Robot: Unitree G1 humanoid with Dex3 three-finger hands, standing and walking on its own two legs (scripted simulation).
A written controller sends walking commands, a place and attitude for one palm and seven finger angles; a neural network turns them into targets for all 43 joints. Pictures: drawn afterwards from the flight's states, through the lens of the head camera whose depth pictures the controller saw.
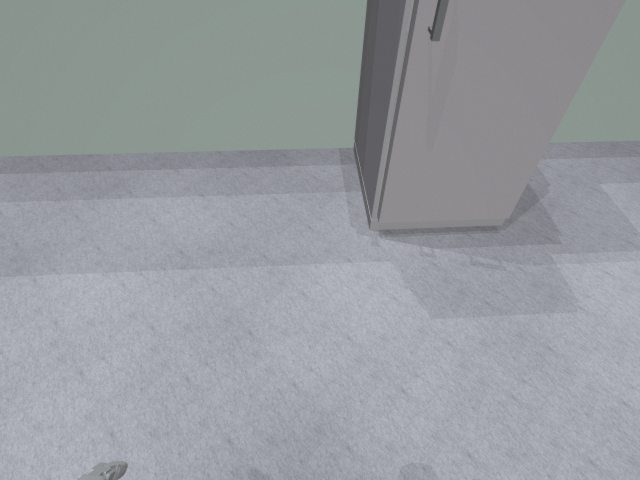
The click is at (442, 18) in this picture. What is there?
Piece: fridge door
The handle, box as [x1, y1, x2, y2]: [428, 0, 448, 40]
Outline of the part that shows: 448,0 438,0 433,25 428,27 428,30 431,34 431,40 439,40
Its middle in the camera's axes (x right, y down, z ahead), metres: +0.30 -0.64 +0.91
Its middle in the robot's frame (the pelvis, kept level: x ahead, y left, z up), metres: +1.15 -0.24 +0.22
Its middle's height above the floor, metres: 1.00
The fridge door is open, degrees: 0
